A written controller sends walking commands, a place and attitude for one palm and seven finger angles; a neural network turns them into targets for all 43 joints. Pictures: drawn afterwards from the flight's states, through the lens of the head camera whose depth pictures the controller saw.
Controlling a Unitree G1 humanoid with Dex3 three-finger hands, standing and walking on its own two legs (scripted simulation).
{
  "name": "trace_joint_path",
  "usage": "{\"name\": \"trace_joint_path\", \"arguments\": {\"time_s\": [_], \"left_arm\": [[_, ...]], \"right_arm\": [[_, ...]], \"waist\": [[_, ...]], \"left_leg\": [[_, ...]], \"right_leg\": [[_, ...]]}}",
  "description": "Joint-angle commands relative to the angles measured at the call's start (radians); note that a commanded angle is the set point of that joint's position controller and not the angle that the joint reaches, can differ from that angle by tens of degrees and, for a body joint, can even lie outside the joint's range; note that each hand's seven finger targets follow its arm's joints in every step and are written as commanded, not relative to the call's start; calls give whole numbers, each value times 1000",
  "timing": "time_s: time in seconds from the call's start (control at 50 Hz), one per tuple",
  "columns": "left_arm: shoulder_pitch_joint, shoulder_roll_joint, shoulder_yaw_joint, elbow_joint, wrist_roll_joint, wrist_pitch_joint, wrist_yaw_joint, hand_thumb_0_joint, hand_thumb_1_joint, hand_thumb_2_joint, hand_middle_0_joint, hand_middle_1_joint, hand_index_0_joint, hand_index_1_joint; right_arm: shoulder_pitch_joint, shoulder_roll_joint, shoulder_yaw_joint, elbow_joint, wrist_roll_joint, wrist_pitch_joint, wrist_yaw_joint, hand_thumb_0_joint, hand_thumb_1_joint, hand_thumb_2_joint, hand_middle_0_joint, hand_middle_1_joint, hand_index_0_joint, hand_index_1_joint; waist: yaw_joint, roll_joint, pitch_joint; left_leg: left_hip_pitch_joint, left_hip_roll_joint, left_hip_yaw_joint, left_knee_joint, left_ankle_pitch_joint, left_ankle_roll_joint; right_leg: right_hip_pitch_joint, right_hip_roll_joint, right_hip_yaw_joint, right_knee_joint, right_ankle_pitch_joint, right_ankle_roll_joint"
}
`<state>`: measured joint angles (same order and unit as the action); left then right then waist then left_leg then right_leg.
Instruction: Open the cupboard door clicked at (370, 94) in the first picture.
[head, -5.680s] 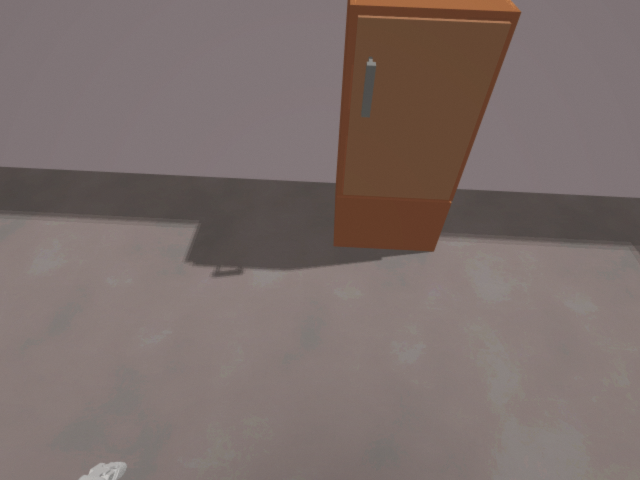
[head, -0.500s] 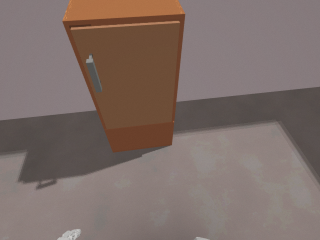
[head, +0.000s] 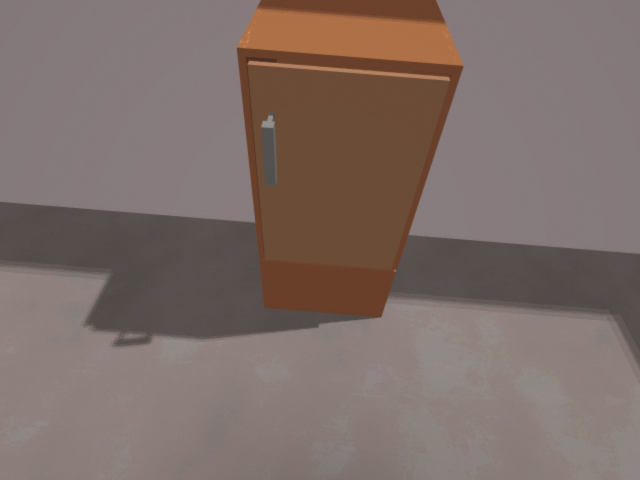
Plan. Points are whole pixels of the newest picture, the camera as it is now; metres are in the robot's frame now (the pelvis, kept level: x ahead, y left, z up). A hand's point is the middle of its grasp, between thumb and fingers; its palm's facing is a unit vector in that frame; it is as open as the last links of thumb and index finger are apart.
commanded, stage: take the last steps up to it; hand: left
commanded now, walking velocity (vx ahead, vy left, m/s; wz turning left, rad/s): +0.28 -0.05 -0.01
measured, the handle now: (271, 149) +0.75 +0.17 -0.03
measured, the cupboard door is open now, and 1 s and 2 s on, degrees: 0 0 0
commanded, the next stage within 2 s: come to a stop and stand still in 0.48 s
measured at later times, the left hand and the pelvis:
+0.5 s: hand (237, 436) +0.21 +0.14 -0.17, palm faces +0.02 -0.98 -0.19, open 7.3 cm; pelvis +0.13 -0.04 -0.01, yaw +0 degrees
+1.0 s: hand (231, 425) +0.23 +0.15 -0.17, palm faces +0.03 -0.98 -0.22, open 7.4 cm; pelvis +0.20 -0.03 +0.01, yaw -2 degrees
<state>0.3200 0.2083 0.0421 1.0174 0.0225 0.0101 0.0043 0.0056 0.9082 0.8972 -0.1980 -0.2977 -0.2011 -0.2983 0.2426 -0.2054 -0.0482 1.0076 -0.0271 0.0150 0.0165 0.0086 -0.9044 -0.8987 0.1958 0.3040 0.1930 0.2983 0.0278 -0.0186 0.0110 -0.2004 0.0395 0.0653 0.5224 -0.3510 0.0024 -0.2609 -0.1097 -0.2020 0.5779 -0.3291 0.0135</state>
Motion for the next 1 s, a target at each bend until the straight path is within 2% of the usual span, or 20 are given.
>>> {"name": "trace_joint_path", "arguments": {"time_s": [0.0, 0.04, 0.08, 0.16, 0.3, 0.32, 0.36, 0.38, 0.4, 0.42, 0.44, 0.48, 0.54, 0.62, 0.68, 0.72, 0.78, 0.86, 0.92, 0.98], "left_arm": [[-146, 56, 15, -110, 9, -16, -8, 0, 900, 900, -200, -300, -200, -300], [-117, 67, 20, -64, 8, -21, -24, 0, 900, 900, -200, -300, -200, -300], [-59, 45, 13, -25, 6, -23, -30, 0, 900, 900, -200, -300, -200, -300], [-83, 30, 10, -21, 1, -21, -26, 0, 900, 900, -200, -300, -200, -300], [-170, 5, 12, -44, -5, -33, -28, 0, 900, 900, -200, -300, -200, -300], [-149, 2, 15, -36, -4, -38, -28, 0, 900, 900, -200, -300, -200, -300], [28, 37, 28, 25, 0, -53, -23, 0, 900, 900, -200, -300, -200, -300], [165, 100, 43, 66, 6, -69, -14, 0, 900, 900, -200, -300, -200, -300], [252, 207, 67, 83, 5, -75, 1, 0, 900, 900, -200, -300, -200, -300], [251, 218, 66, 86, -12, -74, 6, 0, 900, 900, -200, -300, -200, -300], [156, 178, 57, 64, -10, -67, 11, 0, 900, 900, -200, -300, -200, -300], [18, 87, 32, 27, -4, -65, 20, 0, 900, 900, -200, -300, -200, -300], [-45, 33, 16, 11, 5, -70, 24, 0, 900, 900, -200, -300, -200, -300], [-50, 51, 5, 19, 3, -60, 23, 0, 900, 900, -200, -300, -200, -300], [-60, 67, 3, 30, -12, -43, 29, 0, 900, 900, -200, -300, -200, -300], [-21, 36, 0, 21, -15, -23, 33, 0, 900, 900, -200, -300, -200, -300], [23, 25, -3, 22, -17, 5, 38, 0, 900, 900, -200, -300, -200, -300], [8, 37, 10, 3, -10, 17, 33, 0, 900, 900, -200, -300, -200, -300], [-18, 21, 18, -28, -7, 17, 28, 0, 900, 900, -200, -300, -200, -300], [1, 9, 19, -38, -9, 18, 26, 0, 900, 900, -200, -300, -200, -300]], "right_arm": [[206, -204, -34, 11, -9, -30, -35, 0, -900, -900, 200, 300, 200, 300], [127, -123, -9, -3, 0, -45, -41, 0, -900, -900, 200, 300, 200, 300], [114, -103, -3, 2, 6, -62, -45, 0, -900, -900, 200, 300, 200, 300], [188, -86, -5, 44, 11, -77, -51, 0, -900, -900, 200, 300, 200, 300], [212, -89, -18, 93, -4, -69, -51, 0, -900, -900, 200, 300, 200, 300], [207, -87, -17, 97, -4, -68, -52, 0, -900, -900, 200, 300, 200, 300], [193, -79, -15, 104, 4, -67, -50, 0, -900, -900, 200, 300, 200, 300], [202, -52, -10, 97, 15, -73, -42, 0, -900, -900, 200, 300, 200, 300], [235, 19, 4, 66, 24, -77, -35, 0, -900, -900, 200, 300, 200, 300], [194, -25, -2, 54, 26, -66, -40, 0, -900, -900, 200, 300, 200, 300], [115, -16, -11, 40, 22, -64, -36, 0, -900, -900, 200, 300, 200, 300], [80, 4, -10, 34, 9, -51, -27, 0, -900, -900, 200, 300, 200, 300], [154, 54, -3, 52, 0, -24, -20, 0, -900, -900, 200, 300, 200, 300], [116, 65, 20, 47, 10, -24, -24, 0, -900, -900, 200, 300, 200, 300], [114, 31, 22, 64, 16, -27, -34, 0, -900, -900, 200, 300, 200, 300], [91, -45, 9, 46, 17, -39, -39, 0, -900, -900, 200, 300, 200, 300], [8, -99, -3, 18, 17, -26, -57, 0, -900, -900, 200, 300, 200, 300], [-10, -134, -28, -4, 8, -13, -70, 0, -900, -900, 200, 300, 200, 300], [-18, -149, -46, -21, 3, -3, -67, 0, -900, -900, 200, 300, 200, 300], [-59, -142, -49, -36, 2, 0, -58, 0, -900, -900, 200, 300, 200, 300]], "waist": [[-107, 323, 124], [-66, 199, 174], [-40, 155, 132], [-50, 118, 97], [-68, 158, 134], [-55, 145, 129], [27, 80, 45], [81, -42, -58], [84, -290, -133], [94, -251, -165], [79, -177, -64], [15, -20, 42], [-51, -70, 46], [-41, -79, 26], [-53, -83, -13], [-32, 81, -11], [-14, 271, 16], [-34, 193, -69], [-50, 134, -121], [-35, 179, -128]], "left_leg": [[90, 358, -518, -432, -371, 183], [49, 279, -365, -422, -209, 159], [92, 225, -232, -389, 29, 146], [183, 230, -169, -348, 305, 166], [129, 245, -125, -271, 386, 149], [102, 237, -115, -237, 398, 139], [41, 169, -52, -27, 447, 93], [-96, 106, 4, 206, 351, 53], [-322, -29, 61, 522, -175, 9], [-322, -1, -56, 673, -256, 25], [-379, 30, -69, 747, -192, 26], [-349, 85, -76, 704, -61, 18], [-214, 84, -21, 498, -24, -9], [-135, 46, 12, 216, 36, -35], [16, 31, 10, -35, 249, -43], [82, 137, -88, -104, 600, -1], [4, 261, -201, -190, 750, 116], [140, 316, -206, -145, 944, 201], [198, 311, -178, -110, 934, 204], [108, 277, -149, -121, 754, 174]], "right_leg": [[-427, 19, 129, 406, -194, -9], [-421, -7, 165, 485, -53, -5], [-378, -4, 153, 476, 26, 8], [-382, -8, 143, 392, 56, 28], [-221, 23, 90, 97, 43, 0], [-154, 41, 76, 50, 69, -8], [110, 75, 55, -82, 160, -26], [336, -47, 208, -114, 192, -76], [489, -324, 581, -235, 327, -182], [399, -353, 645, -308, 234, -230], [281, -334, 614, -345, 120, -247], [73, -260, 429, -363, 63, -207], [-64, -184, 243, -383, 156, -167], [-16, -141, 188, -318, 413, -167], [12, -91, 151, -202, 462, -112], [-35, -26, 142, -109, 300, -40], [1, 46, 103, 32, -19, 9], [-131, 53, 179, 309, -229, 9], [-177, 64, 183, 334, -222, 16], [-78, 63, 164, 200, -156, 9]]}}
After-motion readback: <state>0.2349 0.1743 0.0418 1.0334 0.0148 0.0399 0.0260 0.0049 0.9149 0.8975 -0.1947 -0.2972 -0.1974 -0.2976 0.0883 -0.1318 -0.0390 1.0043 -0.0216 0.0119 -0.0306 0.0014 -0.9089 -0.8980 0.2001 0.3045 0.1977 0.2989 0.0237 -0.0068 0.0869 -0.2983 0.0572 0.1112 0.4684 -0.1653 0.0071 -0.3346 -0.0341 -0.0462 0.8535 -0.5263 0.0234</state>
